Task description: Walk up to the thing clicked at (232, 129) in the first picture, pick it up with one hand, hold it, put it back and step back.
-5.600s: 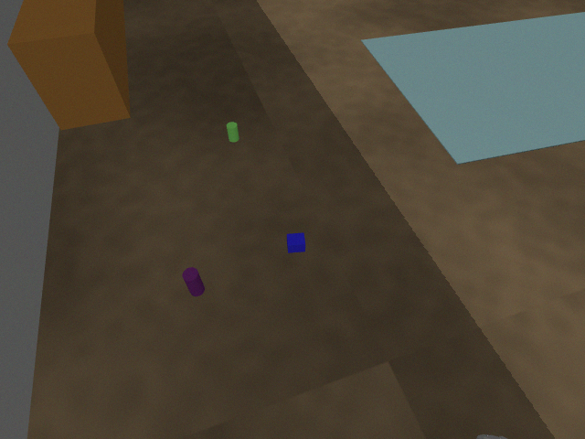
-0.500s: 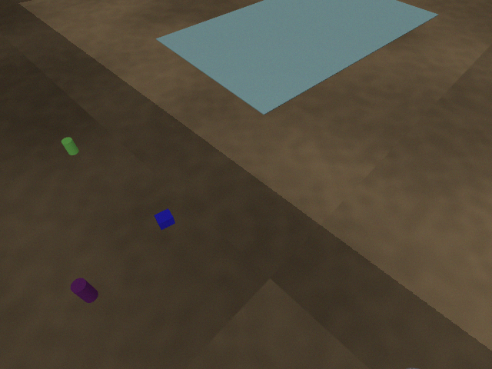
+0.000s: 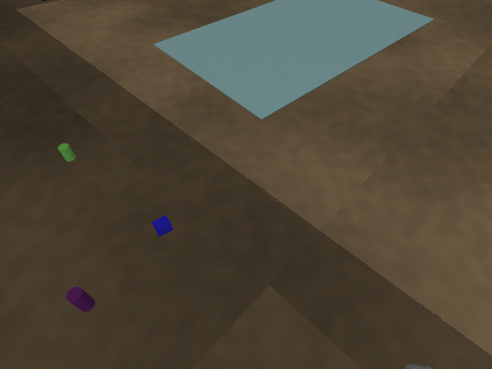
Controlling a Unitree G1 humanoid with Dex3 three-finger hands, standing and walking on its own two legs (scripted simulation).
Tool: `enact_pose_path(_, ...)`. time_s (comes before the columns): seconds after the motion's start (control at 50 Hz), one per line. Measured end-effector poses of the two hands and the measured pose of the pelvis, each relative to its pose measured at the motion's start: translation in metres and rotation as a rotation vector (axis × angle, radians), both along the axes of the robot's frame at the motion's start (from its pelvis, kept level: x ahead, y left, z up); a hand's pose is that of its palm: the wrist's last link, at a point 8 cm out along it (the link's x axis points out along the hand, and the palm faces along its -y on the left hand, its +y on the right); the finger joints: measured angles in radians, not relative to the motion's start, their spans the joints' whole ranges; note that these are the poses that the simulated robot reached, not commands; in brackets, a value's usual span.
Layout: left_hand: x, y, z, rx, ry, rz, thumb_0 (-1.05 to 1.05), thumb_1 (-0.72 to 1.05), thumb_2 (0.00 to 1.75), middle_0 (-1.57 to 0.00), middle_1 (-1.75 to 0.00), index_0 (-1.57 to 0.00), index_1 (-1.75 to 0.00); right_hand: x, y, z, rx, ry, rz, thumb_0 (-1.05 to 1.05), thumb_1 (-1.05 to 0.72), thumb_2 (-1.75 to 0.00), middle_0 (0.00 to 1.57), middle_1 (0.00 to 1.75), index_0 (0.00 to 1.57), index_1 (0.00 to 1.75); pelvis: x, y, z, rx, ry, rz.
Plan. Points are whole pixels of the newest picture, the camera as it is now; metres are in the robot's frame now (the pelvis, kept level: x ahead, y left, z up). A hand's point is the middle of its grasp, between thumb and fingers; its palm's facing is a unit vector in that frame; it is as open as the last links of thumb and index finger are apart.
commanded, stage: walk up
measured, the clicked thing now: (67, 152) +1.29 +1.02 -0.73
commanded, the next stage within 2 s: none
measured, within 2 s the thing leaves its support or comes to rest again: neither
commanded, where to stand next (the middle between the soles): +1.16 -0.02 m, yaw -1 degrees
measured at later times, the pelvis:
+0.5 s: pelvis +0.17 -0.07 +0.00, yaw +1 degrees
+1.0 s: pelvis +0.44 -0.04 -0.01, yaw +0 degrees
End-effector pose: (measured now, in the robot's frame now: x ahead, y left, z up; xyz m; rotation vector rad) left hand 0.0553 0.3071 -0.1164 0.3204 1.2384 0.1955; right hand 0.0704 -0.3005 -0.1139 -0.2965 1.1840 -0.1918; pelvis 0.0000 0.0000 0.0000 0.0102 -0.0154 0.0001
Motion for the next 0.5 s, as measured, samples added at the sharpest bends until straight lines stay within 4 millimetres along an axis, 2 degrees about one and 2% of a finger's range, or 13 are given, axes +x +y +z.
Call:
enact_pose_path(0.06,0.015,0.003,0.006,0.023,0.004,-0.026,0.01,0.90,0.89,-0.21,-0.30,-0.21,-0.30,-0.002,-0.016,0.003,-0.005,-0.026,-0.029,0.00,-0.90,-0.89,0.21,0.30,0.21,0.30,0.011,-0.009,0.000,-0.001,0.004,-0.014)
enact_pose_path(0.14,0.048,-0.003,0.018,0.051,-0.030,-0.057,0.01,0.91,0.89,-0.21,-0.30,-0.20,-0.30,-0.009,-0.046,0.002,-0.020,0.018,-0.054,0.00,-0.90,-0.89,0.21,0.30,0.21,0.30,0.030,-0.029,-0.001,0.010,-0.002,-0.019)
enact_pose_path(0.22,0.081,-0.017,0.022,0.099,-0.084,-0.073,0.01,0.91,0.89,-0.21,-0.30,-0.20,-0.30,0.002,-0.085,-0.016,-0.033,0.064,-0.073,0.00,-0.90,-0.89,0.21,0.30,0.21,0.30,0.057,-0.053,-0.016,0.007,-0.023,-0.026)
enact_pose_path(0.26,0.087,-0.025,0.021,0.121,-0.118,-0.047,0.01,0.91,0.89,-0.21,-0.30,-0.20,-0.30,0.018,-0.098,-0.026,-0.045,0.087,-0.063,0.00,-0.90,-0.89,0.21,0.30,0.20,0.30,0.070,-0.061,-0.022,-0.020,-0.032,-0.007)
enact_pose_path(0.3,0.086,-0.034,0.023,0.119,-0.117,-0.015,0.00,0.91,0.89,-0.21,-0.30,-0.20,-0.30,0.041,-0.101,-0.026,-0.037,0.087,-0.049,0.01,-0.91,-0.89,0.20,0.30,0.20,0.29,0.086,-0.066,-0.019,-0.020,-0.037,-0.003)
enact_pose_path(0.4,0.088,-0.052,0.028,0.088,-0.056,0.035,0.01,0.90,0.89,-0.21,-0.30,-0.21,-0.30,0.111,-0.097,-0.011,0.005,-0.004,0.001,0.01,-0.91,-0.89,0.20,0.30,0.20,0.29,0.126,-0.073,-0.004,-0.027,-0.043,0.000)
enact_pose_path(0.5,0.114,-0.059,0.018,0.056,-0.026,0.065,0.01,0.90,0.89,-0.21,-0.30,-0.21,-0.30,0.173,-0.090,-0.002,0.014,-0.017,0.058,0.00,-0.91,-0.89,0.20,0.30,0.20,0.29,0.171,-0.075,-0.003,-0.039,-0.035,0.020)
